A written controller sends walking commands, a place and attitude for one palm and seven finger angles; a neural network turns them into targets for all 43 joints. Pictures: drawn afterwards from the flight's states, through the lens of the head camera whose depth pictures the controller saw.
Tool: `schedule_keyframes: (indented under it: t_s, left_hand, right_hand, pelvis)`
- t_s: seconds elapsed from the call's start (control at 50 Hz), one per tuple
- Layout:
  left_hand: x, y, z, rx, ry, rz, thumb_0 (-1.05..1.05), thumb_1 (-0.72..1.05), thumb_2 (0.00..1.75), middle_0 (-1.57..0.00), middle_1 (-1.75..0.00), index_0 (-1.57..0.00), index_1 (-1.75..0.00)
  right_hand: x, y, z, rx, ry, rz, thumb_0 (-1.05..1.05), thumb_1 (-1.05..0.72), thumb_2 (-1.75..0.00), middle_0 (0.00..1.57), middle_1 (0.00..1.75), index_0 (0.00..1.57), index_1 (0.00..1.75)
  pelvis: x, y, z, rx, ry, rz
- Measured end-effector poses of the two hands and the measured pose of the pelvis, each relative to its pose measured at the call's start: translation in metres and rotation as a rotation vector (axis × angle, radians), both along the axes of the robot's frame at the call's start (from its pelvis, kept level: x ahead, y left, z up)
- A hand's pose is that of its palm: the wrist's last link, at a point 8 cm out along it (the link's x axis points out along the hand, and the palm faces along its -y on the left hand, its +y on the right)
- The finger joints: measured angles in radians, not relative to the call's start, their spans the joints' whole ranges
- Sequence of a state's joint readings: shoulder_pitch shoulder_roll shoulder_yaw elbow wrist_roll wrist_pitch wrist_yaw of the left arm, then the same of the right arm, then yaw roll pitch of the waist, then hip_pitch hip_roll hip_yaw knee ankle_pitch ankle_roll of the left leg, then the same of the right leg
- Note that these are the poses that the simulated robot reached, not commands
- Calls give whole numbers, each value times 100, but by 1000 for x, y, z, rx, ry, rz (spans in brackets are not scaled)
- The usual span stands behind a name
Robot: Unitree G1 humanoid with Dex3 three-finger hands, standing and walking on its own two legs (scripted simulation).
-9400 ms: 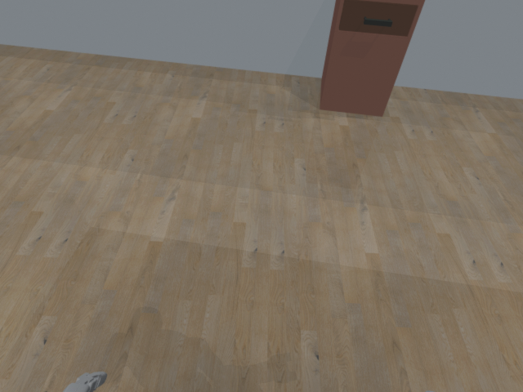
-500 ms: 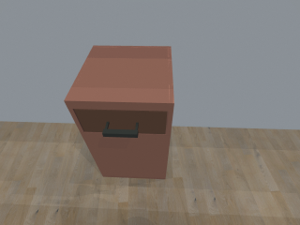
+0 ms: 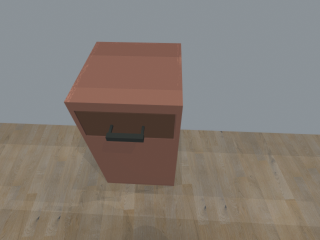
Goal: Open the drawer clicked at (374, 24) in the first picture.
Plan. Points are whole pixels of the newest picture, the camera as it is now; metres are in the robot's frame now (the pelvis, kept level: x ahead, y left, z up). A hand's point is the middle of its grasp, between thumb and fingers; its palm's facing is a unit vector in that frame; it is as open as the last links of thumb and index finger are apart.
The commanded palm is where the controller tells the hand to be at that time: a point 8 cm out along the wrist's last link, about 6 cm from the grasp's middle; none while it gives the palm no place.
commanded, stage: raise the hand with hooked fingers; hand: left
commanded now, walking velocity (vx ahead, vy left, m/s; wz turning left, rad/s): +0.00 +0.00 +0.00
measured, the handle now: (126, 132) +0.52 +0.19 -0.15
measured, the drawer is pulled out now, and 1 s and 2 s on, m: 0.00 0.00 0.00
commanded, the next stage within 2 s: move the hooked fingers above the handle in 1.84 s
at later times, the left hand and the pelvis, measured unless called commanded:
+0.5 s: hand (76, 237) +0.14 +0.22 -0.07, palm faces +0.00 -0.11 -0.99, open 9.4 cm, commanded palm +0.15 +0.24 +0.01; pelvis -0.04 -0.01 -0.05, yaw +2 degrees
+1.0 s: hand (68, 187) +0.23 +0.25 +0.01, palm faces +0.08 -0.09 -0.99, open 12.3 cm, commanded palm +0.21 +0.25 +0.07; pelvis -0.02 +0.01 -0.02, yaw +1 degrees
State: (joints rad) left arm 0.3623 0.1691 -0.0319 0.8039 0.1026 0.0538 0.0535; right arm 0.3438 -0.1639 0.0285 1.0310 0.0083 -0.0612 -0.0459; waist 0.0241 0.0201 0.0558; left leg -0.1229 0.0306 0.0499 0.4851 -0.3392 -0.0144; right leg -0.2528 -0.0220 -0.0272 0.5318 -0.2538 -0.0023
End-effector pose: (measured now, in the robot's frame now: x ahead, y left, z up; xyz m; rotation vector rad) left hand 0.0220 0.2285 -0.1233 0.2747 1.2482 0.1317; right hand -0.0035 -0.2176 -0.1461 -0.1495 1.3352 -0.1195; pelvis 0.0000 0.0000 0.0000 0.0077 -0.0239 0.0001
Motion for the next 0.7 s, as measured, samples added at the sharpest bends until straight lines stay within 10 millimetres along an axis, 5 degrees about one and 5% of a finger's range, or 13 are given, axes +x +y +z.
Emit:
schedule_keyframes:
  t_s: [0.14, 0.2, 0.26, 0.38, 0.46, 0.54, 0.7]
  left_hand:
    - [126, 12, 114, 456, -638, -387, 2, 85, 87, -21, -35, -21, -34]
    - [153, 7, 143, 685, -777, -572, 1, 79, 85, -21, -38, -21, -37]
    - [149, -4, 143, 809, -799, -715, 0, 73, 82, -21, -42, -21, -41]
    - [94, -17, 102, 860, -696, -869, 0, 59, 77, -22, -50, -23, -50]
    - [82, -7, 96, 953, -730, -885, 0, 48, 73, -25, -57, -25, -56]
    - [108, 5, 121, 1095, -875, -852, 0, 38, 69, -26, -63, -27, -62]
    - [169, 18, 167, 1145, -796, -734, 0, 20, 61, -27, -74, -27, -74]
  right_hand:
    - [100, -28, 26, -85, -489, 41, 1, -90, -90, 20, 30, 20, 30]
    - [144, -34, 47, -94, -645, 85, 1, -90, -90, 20, 30, 20, 30]
    - [177, -37, 66, -88, -715, 130, 1, -90, -90, 20, 30, 20, 30]
    - [218, -26, 73, -92, -698, 277, 1, -90, -90, 19, 30, 20, 30]
    - [229, -7, 53, -82, -661, 346, 1, -90, -90, 19, 30, 20, 30]
    - [223, 16, 27, -18, -635, 346, 1, -90, -90, 20, 30, 20, 30]
    - [165, 36, 4, 102, -489, 184, 1, -90, -90, 20, 30, 21, 30]
  pelvis:
    - [-17, 0, -8, 19, 60, 5]
    - [-24, -2, -15, 28, 99, -12]
    - [-26, -4, -20, 37, 132, -36]
    - [-31, -9, -32, 37, 178, -15]
    - [-35, -12, -46, 26, 202, 16]
    - [-37, -11, -58, 11, 205, 33]
    - [-33, 0, -41, 9, 156, 12]
